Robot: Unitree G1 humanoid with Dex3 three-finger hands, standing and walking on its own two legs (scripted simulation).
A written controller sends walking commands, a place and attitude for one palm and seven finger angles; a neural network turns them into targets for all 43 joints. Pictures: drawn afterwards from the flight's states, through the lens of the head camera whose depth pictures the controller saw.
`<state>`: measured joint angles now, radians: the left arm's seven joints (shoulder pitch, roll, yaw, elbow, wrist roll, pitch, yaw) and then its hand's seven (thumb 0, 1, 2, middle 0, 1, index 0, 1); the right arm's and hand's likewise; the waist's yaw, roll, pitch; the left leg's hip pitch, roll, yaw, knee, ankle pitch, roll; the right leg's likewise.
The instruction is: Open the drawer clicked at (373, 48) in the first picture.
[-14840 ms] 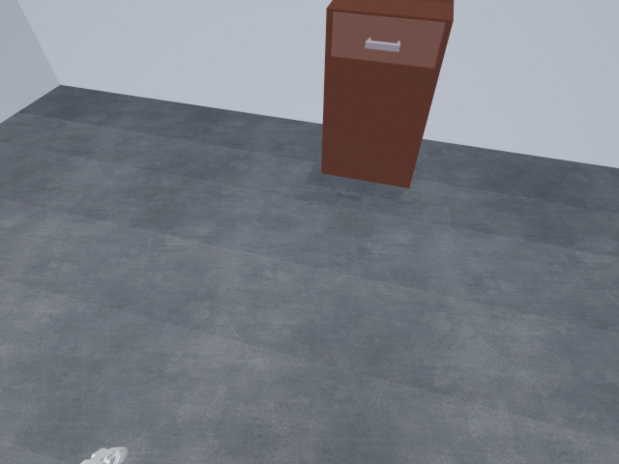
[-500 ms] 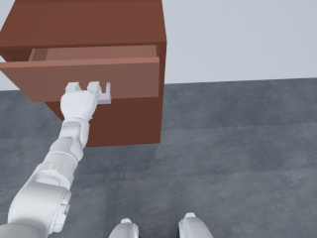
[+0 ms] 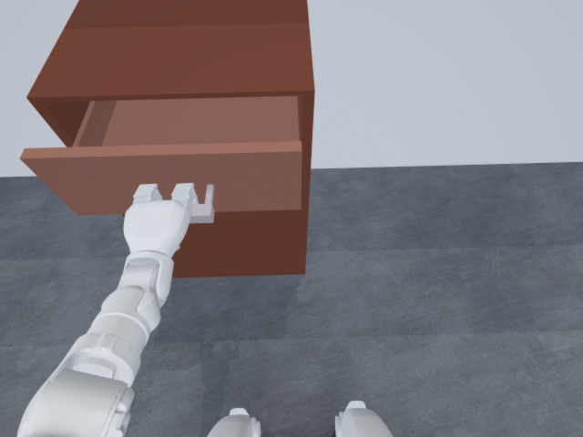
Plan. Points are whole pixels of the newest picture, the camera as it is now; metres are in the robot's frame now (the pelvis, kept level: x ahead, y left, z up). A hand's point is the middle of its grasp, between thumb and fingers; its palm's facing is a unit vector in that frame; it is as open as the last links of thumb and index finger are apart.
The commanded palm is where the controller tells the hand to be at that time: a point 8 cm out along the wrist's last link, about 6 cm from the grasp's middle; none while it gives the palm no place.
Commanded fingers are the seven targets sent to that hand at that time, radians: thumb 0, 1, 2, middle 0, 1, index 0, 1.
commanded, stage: pull the drawer open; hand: left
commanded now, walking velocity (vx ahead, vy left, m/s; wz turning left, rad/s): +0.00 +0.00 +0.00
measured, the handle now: (174, 203) +0.47 +0.19 -0.02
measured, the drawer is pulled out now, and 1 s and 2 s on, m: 0.12 0.24 0.30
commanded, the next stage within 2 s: open the thumb to release the handle in 1.66 s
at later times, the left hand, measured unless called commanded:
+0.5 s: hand (164, 278) +0.35 +0.19 -0.04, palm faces -0.02 -0.03 -1.00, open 5.6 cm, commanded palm +0.31 +0.19 +0.01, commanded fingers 0.00 0.90 0.90 -0.40 -1.35 -0.40 -1.35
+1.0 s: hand (160, 313) +0.29 +0.19 -0.04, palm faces -0.02 -0.06 -1.00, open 5.6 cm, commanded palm +0.25 +0.19 +0.01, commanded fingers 0.00 0.90 0.90 -0.40 -1.35 -0.40 -1.35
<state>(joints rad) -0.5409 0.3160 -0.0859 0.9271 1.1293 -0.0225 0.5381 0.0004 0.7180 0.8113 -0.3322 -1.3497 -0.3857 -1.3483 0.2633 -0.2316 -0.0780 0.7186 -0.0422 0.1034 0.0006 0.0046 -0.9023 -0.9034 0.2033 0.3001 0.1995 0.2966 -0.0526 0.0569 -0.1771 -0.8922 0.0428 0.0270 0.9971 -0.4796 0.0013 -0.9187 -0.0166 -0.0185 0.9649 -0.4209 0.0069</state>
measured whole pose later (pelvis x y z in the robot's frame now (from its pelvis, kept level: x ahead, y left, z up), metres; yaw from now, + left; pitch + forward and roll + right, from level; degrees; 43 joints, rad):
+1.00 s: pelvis +0.01 -0.01 +0.01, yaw +0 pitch +16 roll +0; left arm 0.02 0.26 -0.13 0.41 1.13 0.04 0.55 0.02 0.72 0.80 -0.30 -1.35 -0.42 -1.35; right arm 0.17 -0.23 -0.05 0.64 -0.04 0.06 -0.01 0.01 -0.90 -0.90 0.20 0.30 0.20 0.30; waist 0.00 0.05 -0.17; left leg -0.75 0.05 0.04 0.95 -0.49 -0.01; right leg -0.79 -0.01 -0.01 0.95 -0.44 -0.01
